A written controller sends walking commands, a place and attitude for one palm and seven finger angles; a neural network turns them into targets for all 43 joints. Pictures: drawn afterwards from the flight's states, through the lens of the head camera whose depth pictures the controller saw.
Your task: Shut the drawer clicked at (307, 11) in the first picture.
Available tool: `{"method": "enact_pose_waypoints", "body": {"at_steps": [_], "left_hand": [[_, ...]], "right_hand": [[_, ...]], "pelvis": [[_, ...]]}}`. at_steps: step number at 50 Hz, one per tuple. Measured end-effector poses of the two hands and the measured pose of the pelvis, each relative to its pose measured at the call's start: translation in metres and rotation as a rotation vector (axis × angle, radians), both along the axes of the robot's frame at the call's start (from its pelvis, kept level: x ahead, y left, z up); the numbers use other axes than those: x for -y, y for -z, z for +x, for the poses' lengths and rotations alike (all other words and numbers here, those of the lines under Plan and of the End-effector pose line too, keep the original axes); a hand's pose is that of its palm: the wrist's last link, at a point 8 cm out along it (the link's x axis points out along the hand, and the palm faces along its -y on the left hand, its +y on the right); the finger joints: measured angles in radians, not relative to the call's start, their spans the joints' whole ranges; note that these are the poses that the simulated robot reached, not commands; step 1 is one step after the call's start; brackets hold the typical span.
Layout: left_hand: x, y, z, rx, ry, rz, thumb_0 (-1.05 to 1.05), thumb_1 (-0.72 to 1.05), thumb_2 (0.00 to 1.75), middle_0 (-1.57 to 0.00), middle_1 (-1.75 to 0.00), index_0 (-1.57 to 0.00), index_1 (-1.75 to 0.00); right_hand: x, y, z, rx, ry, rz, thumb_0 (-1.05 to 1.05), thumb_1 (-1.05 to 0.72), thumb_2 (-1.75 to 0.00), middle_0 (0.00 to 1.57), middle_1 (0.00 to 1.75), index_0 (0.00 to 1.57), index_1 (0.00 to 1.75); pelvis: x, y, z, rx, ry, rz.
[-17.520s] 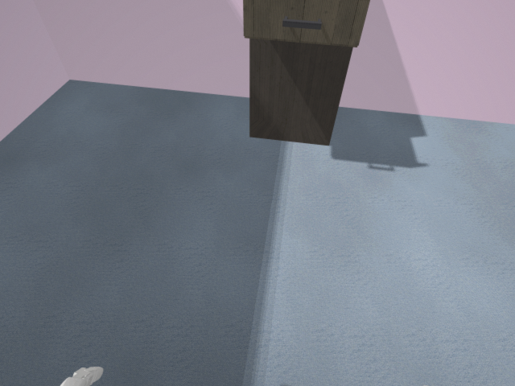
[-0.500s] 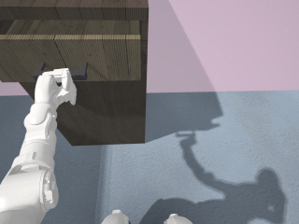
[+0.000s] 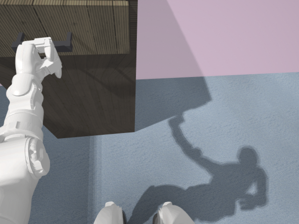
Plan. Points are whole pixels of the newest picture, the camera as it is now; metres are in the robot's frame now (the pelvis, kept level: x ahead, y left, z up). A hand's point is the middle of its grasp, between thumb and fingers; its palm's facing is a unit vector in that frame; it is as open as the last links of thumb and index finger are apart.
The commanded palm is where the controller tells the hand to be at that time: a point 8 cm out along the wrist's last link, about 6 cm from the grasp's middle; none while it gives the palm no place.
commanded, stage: push the drawer shut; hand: left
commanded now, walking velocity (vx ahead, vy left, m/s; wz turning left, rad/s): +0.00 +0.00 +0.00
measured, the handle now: (44, 41) +0.59 +0.24 +0.10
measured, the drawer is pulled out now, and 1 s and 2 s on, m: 0.02 0.00 0.00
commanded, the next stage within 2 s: pull the fist back off the drawer in 0.48 s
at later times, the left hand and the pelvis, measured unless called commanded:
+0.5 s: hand (53, 54) +0.54 +0.21 +0.10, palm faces +0.04 -1.00 -0.04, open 3.0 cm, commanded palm +0.57 +0.23 +0.10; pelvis -0.01 +0.01 -0.01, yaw +0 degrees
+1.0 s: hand (53, 55) +0.54 +0.21 +0.10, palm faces +0.04 -1.00 -0.02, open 3.0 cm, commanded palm +0.52 +0.23 +0.10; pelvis -0.01 +0.01 -0.01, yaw +0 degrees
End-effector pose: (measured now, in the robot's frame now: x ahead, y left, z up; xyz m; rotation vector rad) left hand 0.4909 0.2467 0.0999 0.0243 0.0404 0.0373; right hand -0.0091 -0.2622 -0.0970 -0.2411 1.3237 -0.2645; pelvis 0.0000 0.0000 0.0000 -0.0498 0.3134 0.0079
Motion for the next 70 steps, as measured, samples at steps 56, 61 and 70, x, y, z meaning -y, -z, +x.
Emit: {"method": "enact_pose_waypoints", "body": {"at_steps": [56,61,70], "left_hand": [[-0.007,0.004,0.020,0.009,-0.016,-0.015,0.00,0.75,0.89,-1.40,-1.60,-1.40,-1.60],[-0.001,0.006,0.017,0.008,-0.018,-0.010,0.01,0.83,0.89,-1.40,-1.60,-1.40,-1.60],[-0.007,0.004,0.012,0.019,-0.036,-0.007,0.02,0.89,0.89,-1.40,-1.60,-1.40,-1.60]], "right_hand": [[-0.022,-0.003,-0.032,-0.082,0.018,0.009,0.00,-0.91,-0.90,0.20,0.29,0.20,0.30],[-0.022,-0.003,-0.015,-0.049,0.032,0.023,0.00,-0.91,-0.90,0.20,0.29,0.20,0.30],[-0.015,-0.003,0.026,0.008,0.026,0.032,0.00,-0.91,-0.90,0.20,0.29,0.20,0.30]], "pelvis": [[-0.014,0.005,-0.004,-0.045,0.008,-0.022],[-0.014,0.001,0.006,-0.028,0.020,-0.014],[-0.010,-0.004,0.023,-0.007,0.024,-0.001]]}}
